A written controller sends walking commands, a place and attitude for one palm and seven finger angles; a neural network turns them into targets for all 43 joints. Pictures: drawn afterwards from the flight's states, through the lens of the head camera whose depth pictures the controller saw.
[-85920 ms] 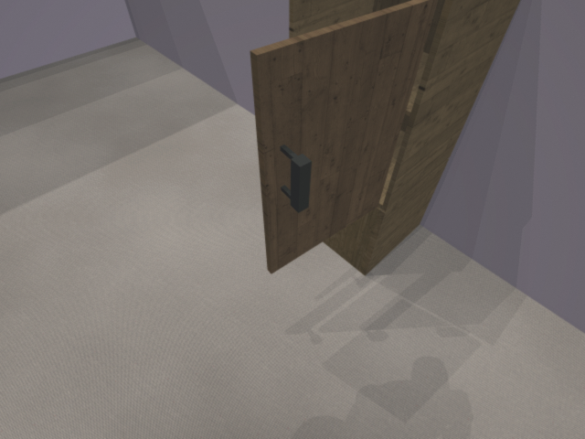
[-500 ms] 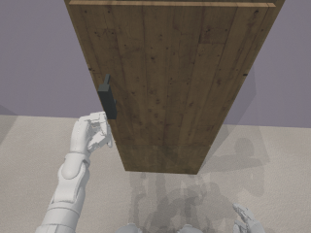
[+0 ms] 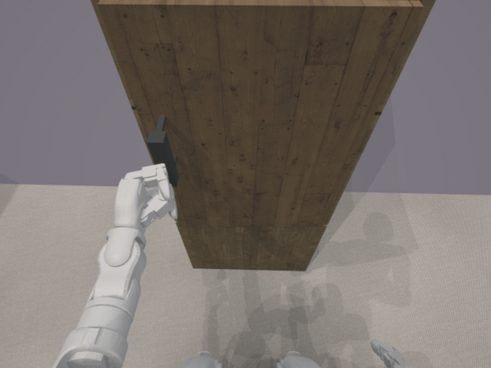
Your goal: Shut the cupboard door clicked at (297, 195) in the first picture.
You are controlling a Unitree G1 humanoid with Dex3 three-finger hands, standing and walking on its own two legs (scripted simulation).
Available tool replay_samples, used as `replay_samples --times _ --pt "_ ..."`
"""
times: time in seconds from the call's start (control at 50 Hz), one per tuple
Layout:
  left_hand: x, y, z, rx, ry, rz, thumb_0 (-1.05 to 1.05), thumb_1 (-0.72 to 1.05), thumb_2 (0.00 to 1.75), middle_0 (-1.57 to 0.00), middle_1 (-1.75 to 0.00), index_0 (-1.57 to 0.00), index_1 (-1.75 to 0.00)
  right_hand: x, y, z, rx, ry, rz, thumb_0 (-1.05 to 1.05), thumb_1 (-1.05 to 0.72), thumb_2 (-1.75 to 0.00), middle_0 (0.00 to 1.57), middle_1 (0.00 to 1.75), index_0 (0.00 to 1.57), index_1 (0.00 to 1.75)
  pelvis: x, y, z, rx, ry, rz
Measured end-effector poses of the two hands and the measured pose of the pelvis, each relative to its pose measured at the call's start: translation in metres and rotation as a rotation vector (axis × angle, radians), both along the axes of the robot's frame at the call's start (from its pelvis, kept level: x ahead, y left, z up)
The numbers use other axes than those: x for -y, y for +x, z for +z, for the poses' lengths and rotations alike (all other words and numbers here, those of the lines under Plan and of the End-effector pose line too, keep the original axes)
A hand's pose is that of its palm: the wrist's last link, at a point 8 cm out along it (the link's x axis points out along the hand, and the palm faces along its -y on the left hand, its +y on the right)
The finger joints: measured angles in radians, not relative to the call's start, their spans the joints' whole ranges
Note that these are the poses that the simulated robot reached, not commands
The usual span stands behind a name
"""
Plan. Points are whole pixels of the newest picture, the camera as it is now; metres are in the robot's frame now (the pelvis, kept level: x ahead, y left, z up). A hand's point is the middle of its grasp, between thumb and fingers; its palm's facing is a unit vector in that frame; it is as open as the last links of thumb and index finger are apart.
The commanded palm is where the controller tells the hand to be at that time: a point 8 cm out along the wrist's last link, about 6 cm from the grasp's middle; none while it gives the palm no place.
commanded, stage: bring the fist close to the handle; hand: left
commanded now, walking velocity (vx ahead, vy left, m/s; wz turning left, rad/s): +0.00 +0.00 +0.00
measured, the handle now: (166, 151) +0.47 +0.16 +0.06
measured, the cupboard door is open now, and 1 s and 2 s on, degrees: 2 0 0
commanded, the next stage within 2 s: push the door shut along its arc in 0.04 s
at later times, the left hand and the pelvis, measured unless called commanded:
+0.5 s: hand (174, 184) +0.40 +0.14 +0.06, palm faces -0.08 -1.00 -0.03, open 3.0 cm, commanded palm +0.40 +0.18 +0.06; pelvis -0.01 +0.00 -0.01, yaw +1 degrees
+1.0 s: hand (172, 184) +0.40 +0.14 +0.05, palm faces -0.09 -1.00 -0.02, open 2.6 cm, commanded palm +0.43 +0.16 +0.06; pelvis -0.05 +0.01 -0.02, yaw +3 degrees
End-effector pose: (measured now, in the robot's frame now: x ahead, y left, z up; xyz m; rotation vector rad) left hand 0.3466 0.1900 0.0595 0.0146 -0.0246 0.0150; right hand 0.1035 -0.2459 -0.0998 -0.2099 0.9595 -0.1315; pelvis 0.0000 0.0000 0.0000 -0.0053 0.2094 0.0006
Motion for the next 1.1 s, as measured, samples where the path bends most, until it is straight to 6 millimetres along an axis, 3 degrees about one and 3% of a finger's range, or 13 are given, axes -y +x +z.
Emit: replay_samples --times 0.26,0.38,0.46,0.74,0.94,1.1 --pt "0.003 0.009 0.001 -0.002 0.003 -0.028 0.02 0.90 0.90 -1.30 -1.50 -1.30 -1.50 -0.002 0.006 0.001 0.023 -0.001 0.005 0.01 -0.91 -0.90 0.20 0.30 0.21 0.30 -0.001 -0.002 -0.001 -0.005 0.000 0.002" --pt "0.003 0.027 0.001 -0.011 0.013 -0.061 0.02 0.90 0.90 -1.30 -1.50 -1.30 -1.50 -0.002 0.003 -0.002 0.012 -0.008 0.003 0.01 -0.91 -0.90 0.20 0.30 0.21 0.30 -0.002 -0.005 -0.004 -0.013 -0.004 0.007" --pt "-0.001 0.037 0.001 -0.016 0.015 -0.083 0.01 0.89 0.93 -1.30 -1.50 -1.30 -1.50 -0.001 -0.005 -0.006 -0.014 -0.014 -0.005 0.01 -0.91 -0.90 0.20 0.30 0.21 0.30 -0.002 -0.006 -0.006 -0.025 -0.006 0.010" --pt "-0.008 0.043 -0.003 -0.026 0.030 -0.144 -0.06 0.79 1.02 -1.33 -1.50 -1.32 -1.50 0.003 -0.049 -0.022 -0.122 -0.050 -0.001 0.01 -0.91 -0.90 0.20 0.30 0.21 0.30 -0.006 -0.026 -0.016 -0.047 -0.021 0.046" --pt "-0.009 0.044 -0.002 -0.039 0.036 -0.169 -0.06 0.78 1.03 -1.33 -1.50 -1.34 -1.50 0.004 -0.073 -0.021 -0.113 -0.083 -0.005 0.01 -0.91 -0.90 0.20 0.30 0.21 0.30 -0.009 -0.044 -0.021 -0.054 -0.027 0.052" --pt "0.003 0.036 -0.006 -0.016 -0.017 0.025 -0.06 0.76 1.04 -1.34 -1.50 -1.34 -1.50 -0.002 -0.080 -0.020 -0.098 -0.076 0.024 0.01 -0.91 -0.90 0.20 0.30 0.21 0.30 -0.013 -0.051 -0.023 -0.054 -0.028 0.050"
